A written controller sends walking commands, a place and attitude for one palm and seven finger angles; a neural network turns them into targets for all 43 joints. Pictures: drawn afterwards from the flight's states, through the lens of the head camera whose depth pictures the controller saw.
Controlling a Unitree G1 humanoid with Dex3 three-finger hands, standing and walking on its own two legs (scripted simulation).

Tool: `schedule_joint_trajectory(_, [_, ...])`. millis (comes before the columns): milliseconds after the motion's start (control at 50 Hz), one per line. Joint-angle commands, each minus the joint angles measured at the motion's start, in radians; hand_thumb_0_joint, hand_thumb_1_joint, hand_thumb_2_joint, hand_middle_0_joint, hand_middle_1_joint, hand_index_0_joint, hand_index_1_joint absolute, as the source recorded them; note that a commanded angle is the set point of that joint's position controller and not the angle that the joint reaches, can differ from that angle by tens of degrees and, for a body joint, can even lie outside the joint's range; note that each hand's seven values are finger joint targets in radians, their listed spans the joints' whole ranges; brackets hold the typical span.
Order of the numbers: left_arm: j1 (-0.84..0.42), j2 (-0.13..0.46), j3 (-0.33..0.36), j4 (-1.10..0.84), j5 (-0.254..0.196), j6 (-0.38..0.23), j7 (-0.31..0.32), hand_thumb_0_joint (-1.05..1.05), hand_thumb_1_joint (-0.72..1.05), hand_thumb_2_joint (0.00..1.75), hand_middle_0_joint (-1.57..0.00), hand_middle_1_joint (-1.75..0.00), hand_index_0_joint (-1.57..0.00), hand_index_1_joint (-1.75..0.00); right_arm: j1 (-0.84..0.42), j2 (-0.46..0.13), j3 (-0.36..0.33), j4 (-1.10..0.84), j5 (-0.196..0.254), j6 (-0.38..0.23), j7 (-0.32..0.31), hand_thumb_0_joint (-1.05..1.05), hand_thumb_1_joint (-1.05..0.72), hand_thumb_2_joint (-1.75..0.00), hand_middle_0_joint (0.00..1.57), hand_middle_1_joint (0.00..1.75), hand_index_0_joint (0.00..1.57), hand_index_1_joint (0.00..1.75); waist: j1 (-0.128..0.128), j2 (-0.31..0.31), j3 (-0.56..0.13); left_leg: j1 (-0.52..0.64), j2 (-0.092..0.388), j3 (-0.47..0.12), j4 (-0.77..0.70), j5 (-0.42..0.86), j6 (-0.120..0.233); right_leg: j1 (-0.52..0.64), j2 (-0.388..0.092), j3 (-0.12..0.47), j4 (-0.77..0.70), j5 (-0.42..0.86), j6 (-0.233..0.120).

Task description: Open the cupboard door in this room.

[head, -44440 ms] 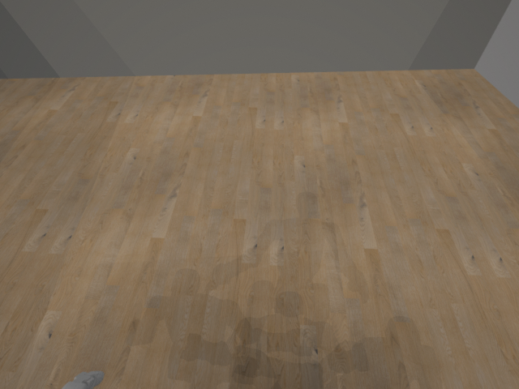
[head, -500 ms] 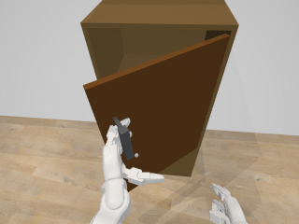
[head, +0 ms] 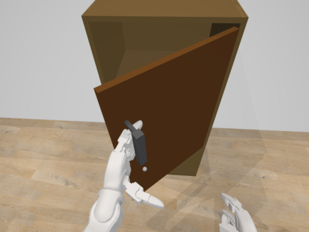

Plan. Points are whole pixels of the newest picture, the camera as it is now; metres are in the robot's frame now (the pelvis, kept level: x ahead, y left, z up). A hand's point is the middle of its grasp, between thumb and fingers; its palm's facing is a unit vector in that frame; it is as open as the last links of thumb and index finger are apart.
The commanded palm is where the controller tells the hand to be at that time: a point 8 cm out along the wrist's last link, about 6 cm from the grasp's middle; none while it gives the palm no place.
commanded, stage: slide the hand sideways off the handle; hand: left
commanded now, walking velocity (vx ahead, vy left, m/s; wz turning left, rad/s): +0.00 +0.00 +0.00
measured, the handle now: (135, 143) +0.32 +0.07 +0.08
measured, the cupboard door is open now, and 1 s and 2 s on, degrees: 42 42 42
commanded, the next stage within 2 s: draw the hand back to the body in 0.76 s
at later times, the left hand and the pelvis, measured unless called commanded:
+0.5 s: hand (121, 189) +0.20 +0.08 +0.09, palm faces -0.06 -1.00 -0.01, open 16.3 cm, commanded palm +0.17 +0.15 +0.08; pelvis +0.01 -0.01 -0.01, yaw +1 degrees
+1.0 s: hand (104, 191) +0.19 +0.12 +0.09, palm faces -0.07 -1.00 -0.04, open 16.3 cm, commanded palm +0.16 +0.18 +0.10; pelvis +0.01 -0.01 -0.02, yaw +1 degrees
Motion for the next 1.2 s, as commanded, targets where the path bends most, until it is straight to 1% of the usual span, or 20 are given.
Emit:
schedule_joint_trajectory(0, [-0.051,0.013,0.056,-0.275,0.002,-0.077,-0.001,0.0,-0.5,0.3,-0.15,-0.3,-0.15,-0.3,-0.124,-0.092,-0.035,-0.192,0.0,-0.055,-0.003,0.0,-0.9,-0.9,0.2,0.3,0.2,0.3,0.024,-0.069,-0.133,0.122,-0.018,-0.063,-0.123,0.073,0.014,-0.001,0.018,0.038,-0.161,0.141,0.003])
schedule_joint_trajectory(100, [0.073,0.035,0.084,-0.356,-0.02,-0.089,-0.023,0.0,-0.5,0.3,-0.15,-0.3,-0.15,-0.3,-0.11,-0.095,-0.038,-0.209,0.0,-0.059,-0.002,0.0,-0.9,-0.9,0.2,0.3,0.2,0.3,0.022,-0.088,-0.141,0.115,-0.018,-0.058,-0.105,0.114,0.015,0.014,0.022,0.039,-0.145,0.212,0.007])
schedule_joint_trajectory(120, [0.102,0.041,0.092,-0.364,-0.024,-0.091,-0.03,0.0,-0.5,0.3,-0.15,-0.3,-0.15,-0.3,-0.11,-0.096,-0.039,-0.209,0.001,-0.059,-0.002,0.0,-0.9,-0.9,0.2,0.3,0.2,0.3,0.021,-0.068,-0.13,0.11,-0.019,-0.055,-0.099,0.114,0.014,0.006,0.023,0.039,-0.143,0.215,0.007])
schedule_joint_trajectory(220, [0.146,0.064,0.089,-0.434,-0.028,-0.124,-0.066,0.0,-0.5,0.3,-0.15,-0.3,-0.15,-0.3,-0.086,-0.104,-0.047,-0.217,-0.002,-0.075,-0.006,0.0,-0.9,-0.9,0.2,0.3,0.2,0.3,-0.003,-0.063,-0.13,0.094,-0.022,-0.064,-0.062,0.12,0.016,-0.032,0.024,0.042,-0.116,0.23,0.011])
schedule_joint_trajectory(360, [0.248,0.103,0.121,-0.478,-0.055,-0.146,-0.135,0.0,-0.5,0.3,-0.15,-0.3,-0.15,-0.3,-0.064,-0.111,-0.054,-0.233,0.002,-0.096,-0.017,0.0,-0.9,-0.9,0.2,0.3,0.2,0.3,-0.003,-0.064,-0.142,0.052,-0.029,-0.064,-0.016,0.136,0.019,-0.041,0.019,0.055,-0.089,0.269,0.018])
schedule_joint_trajectory(460, [0.326,0.146,0.195,-0.484,-0.094,-0.143,-0.178,0.0,-0.5,0.3,-0.15,-0.3,-0.15,-0.3,-0.063,-0.11,-0.057,-0.238,0.008,-0.101,-0.03,0.0,-0.9,-0.9,0.2,0.3,0.2,0.3,0.01,-0.099,-0.152,0.004,-0.034,-0.06,0.008,0.123,0.018,-0.017,0.009,0.081,-0.098,0.271,0.029])
schedule_joint_trajectory(520, [0.328,0.159,0.219,-0.5,-0.116,-0.151,-0.199,0.0,-0.5,0.3,-0.15,-0.3,-0.15,-0.3,-0.065,-0.111,-0.059,-0.236,0.013,-0.109,-0.037,0.0,-0.9,-0.9,0.2,0.3,0.2,0.3,0.007,-0.066,-0.144,0.0,-0.035,-0.063,0.018,0.112,0.016,-0.035,0.009,0.086,-0.097,0.25,0.029])
schedule_joint_trajectory(540, [0.356,0.169,0.24,-0.499,-0.126,-0.152,-0.206,0.0,-0.5,0.3,-0.15,-0.3,-0.15,-0.3,-0.066,-0.11,-0.061,-0.235,0.013,-0.111,-0.039,0.0,-0.9,-0.9,0.2,0.3,0.2,0.3,0.018,-0.082,-0.158,-0.004,-0.035,-0.064,0.023,0.125,0.016,-0.015,0.006,0.094,-0.097,0.278,0.031])
schedule_joint_trajectory(600, [0.39,0.174,0.26,-0.508,-0.15,-0.163,-0.232,0.0,-0.5,0.3,-0.15,-0.3,-0.15,-0.3,-0.065,-0.108,-0.063,-0.235,0.019,-0.115,-0.043,0.0,-0.9,-0.9,0.2,0.3,0.2,0.3,0.016,-0.08,-0.158,-0.016,-0.037,-0.064,0.032,0.132,0.014,-0.013,0.004,0.093,-0.088,0.308,0.037])
schedule_joint_trajectory(700, [0.384,0.214,0.309,-0.478,-0.171,-0.17,-0.266,0.0,-0.5,0.3,-0.15,-0.3,-0.15,-0.3,-0.071,-0.115,-0.069,-0.227,0.023,-0.119,-0.057,0.0,-0.9,-0.9,0.2,0.3,0.2,0.3,0.01,-0.09,-0.117,-0.051,-0.036,-0.066,0.05,0.078,0.012,-0.055,0.0,0.115,-0.113,0.195,0.04])
schedule_joint_trajectory(720, [0.361,0.192,0.279,-0.495,-0.175,-0.174,-0.274,0.0,-0.5,0.3,-0.15,-0.3,-0.15,-0.3,-0.072,-0.117,-0.064,-0.232,0.022,-0.125,-0.058,0.0,-0.9,-0.9,0.2,0.3,0.2,0.3,0.004,-0.065,-0.11,-0.047,-0.038,-0.066,0.052,0.073,0.014,-0.068,0.0,0.116,-0.116,0.177,0.038])
schedule_joint_trajectory(740, [0.339,0.206,0.283,-0.501,-0.175,-0.177,-0.274,0.0,-0.5,0.3,-0.15,-0.3,-0.15,-0.3,-0.074,-0.118,-0.065,-0.229,0.024,-0.13,-0.059,0.0,-0.9,-0.9,0.2,0.3,0.2,0.3,0.004,-0.052,-0.111,-0.041,-0.035,-0.068,0.052,0.074,0.015,-0.074,0.003,0.112,-0.114,0.157,0.032])
schedule_joint_trajectory(800, [0.299,0.194,0.262,-0.497,-0.176,-0.178,-0.271,0.0,-0.5,0.3,-0.15,-0.3,-0.15,-0.3,-0.065,-0.123,-0.064,-0.228,0.025,-0.145,-0.064,0.0,-0.9,-0.9,0.2,0.3,0.2,0.3,-0.003,-0.05,-0.119,-0.037,-0.033,-0.074,0.05,0.05,0.015,-0.102,0.009,0.103,-0.113,0.099,0.029])
schedule_joint_trajectory(840, [0.32,0.191,0.255,-0.488,-0.168,-0.168,-0.262,0.0,-0.5,0.3,-0.15,-0.3,-0.15,-0.3,-0.065,-0.123,-0.065,-0.227,0.024,-0.149,-0.063,0.0,-0.9,-0.9,0.2,0.3,0.2,0.3,0.008,-0.064,-0.134,-0.033,-0.032,-0.075,0.043,0.057,0.017,-0.088,0.013,0.093,-0.105,0.1,0.025])
schedule_joint_trajectory(880, [0.319,0.234,0.308,-0.512,-0.166,-0.152,-0.247,0.0,-0.5,0.3,-0.15,-0.3,-0.15,-0.3,-0.07,-0.119,-0.066,-0.23,0.028,-0.147,-0.066,0.0,-0.9,-0.9,0.2,0.3,0.2,0.3,0.021,-0.055,-0.154,-0.02,-0.03,-0.074,0.028,0.063,0.018,-0.071,0.016,0.085,-0.104,0.11,0.023])
schedule_joint_trajectory(940, [0.341,0.252,0.343,-0.527,-0.165,-0.12,-0.231,0.0,-0.5,0.3,-0.15,-0.3,-0.15,-0.3,-0.079,-0.112,-0.062,-0.225,0.032,-0.144,-0.068,0.0,-0.9,-0.9,0.2,0.3,0.2,0.3,0.039,-0.03,-0.166,0.007,-0.028,-0.074,0.0,0.092,0.019,-0.034,0.022,0.064,-0.097,0.154,0.018])
schedule_joint_trajectory(1000, [0.341,0.237,0.344,-0.532,-0.185,-0.088,-0.241,0.0,-0.5,0.3,-0.15,-0.3,-0.15,-0.3,-0.083,-0.111,-0.053,-0.224,0.037,-0.144,-0.071,0.0,-0.9,-0.9,0.2,0.3,0.2,0.3,0.031,-0.019,-0.136,0.025,-0.028,-0.072,-0.02,0.099,0.019,-0.032,0.025,0.054,-0.116,0.185,0.023])
schedule_joint_trajectory(1080, [0.37,0.254,0.381,-0.533,-0.213,-0.059,-0.272,0.0,-0.5,0.3,-0.15,-0.3,-0.15,-0.3,-0.088,-0.117,-0.052,-0.212,0.04,-0.151,-0.077,0.0,-0.9,-0.9,0.2,0.3,0.2,0.3,0.035,-0.062,-0.132,0.047,-0.025,-0.078,-0.04,0.126,0.02,-0.003,0.03,0.039,-0.129,0.229,0.026])
schedule_joint_trajectory(1100, [0.353,0.258,0.382,-0.555,-0.218,-0.057,-0.282,0.0,-0.5,0.3,-0.15,-0.3,-0.15,-0.3,-0.09,-0.12,-0.05,-0.211,0.041,-0.155,-0.078,0.0,-0.9,-0.9,0.2,0.3,0.2,0.3,0.033,-0.033,-0.133,0.06,-0.027,-0.077,-0.045,0.134,0.019,0.001,0.029,0.039,-0.131,0.239,0.025])
schedule_joint_trajectory(1180, [0.353,0.274,0.414,-0.569,-0.239,-0.04,-0.308,0.0,-0.5,0.3,-0.15,-0.3,-0.15,-0.3,-0.094,-0.122,-0.049,-0.196,0.045,-0.166,-0.079,0.0,-0.9,-0.9,0.2,0.3,0.2,0.3,0.033,-0.021,-0.118,0.09,-0.024,-0.084,-0.065,0.15,0.018,0.006,0.036,0.023,-0.142,0.253,0.023])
